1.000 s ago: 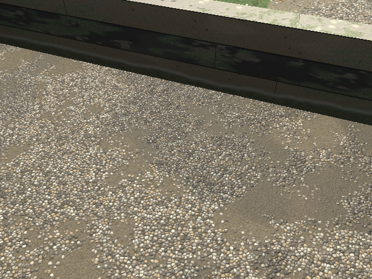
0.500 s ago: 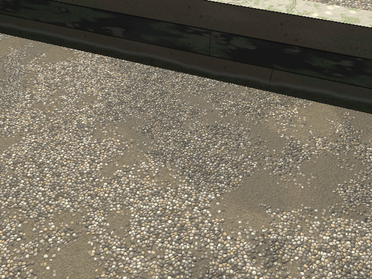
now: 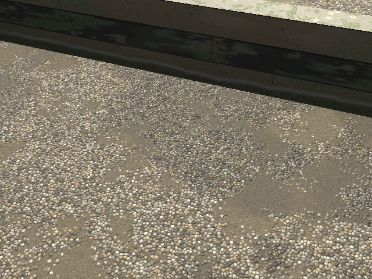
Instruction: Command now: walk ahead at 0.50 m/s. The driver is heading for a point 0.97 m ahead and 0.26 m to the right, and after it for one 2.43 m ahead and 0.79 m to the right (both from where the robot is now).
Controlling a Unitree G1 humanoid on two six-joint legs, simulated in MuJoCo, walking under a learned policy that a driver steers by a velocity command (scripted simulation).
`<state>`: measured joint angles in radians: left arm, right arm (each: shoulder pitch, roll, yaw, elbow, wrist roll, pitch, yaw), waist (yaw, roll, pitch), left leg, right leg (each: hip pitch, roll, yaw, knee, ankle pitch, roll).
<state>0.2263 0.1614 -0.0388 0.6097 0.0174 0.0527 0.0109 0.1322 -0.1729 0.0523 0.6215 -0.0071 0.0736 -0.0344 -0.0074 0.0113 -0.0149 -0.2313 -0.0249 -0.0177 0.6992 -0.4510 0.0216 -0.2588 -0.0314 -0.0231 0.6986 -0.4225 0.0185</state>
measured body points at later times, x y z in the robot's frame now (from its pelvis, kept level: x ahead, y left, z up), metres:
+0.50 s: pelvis +0.01 +0.00 +0.00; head +0.00 +0.00 +0.45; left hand +0.16 +0.21 -0.10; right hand +0.19 -0.22 -0.09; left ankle -0.05 +0.11 -0.72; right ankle -0.03 -0.13 -0.72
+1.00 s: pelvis +0.01 +0.00 +0.00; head +0.00 +0.00 +0.45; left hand +0.16 +0.21 -0.10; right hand +0.18 -0.21 -0.09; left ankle -0.05 +0.11 -0.72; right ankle -0.03 -0.13 -0.72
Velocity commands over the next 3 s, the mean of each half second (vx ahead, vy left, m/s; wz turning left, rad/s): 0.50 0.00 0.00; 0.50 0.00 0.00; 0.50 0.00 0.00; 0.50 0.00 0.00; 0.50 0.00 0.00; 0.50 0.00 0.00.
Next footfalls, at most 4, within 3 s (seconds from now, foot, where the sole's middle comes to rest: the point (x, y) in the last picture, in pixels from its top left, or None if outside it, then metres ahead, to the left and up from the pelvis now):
none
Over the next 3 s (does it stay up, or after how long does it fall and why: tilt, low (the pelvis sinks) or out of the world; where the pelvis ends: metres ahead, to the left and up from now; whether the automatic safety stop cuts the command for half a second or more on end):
stays up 0.00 0.00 0.00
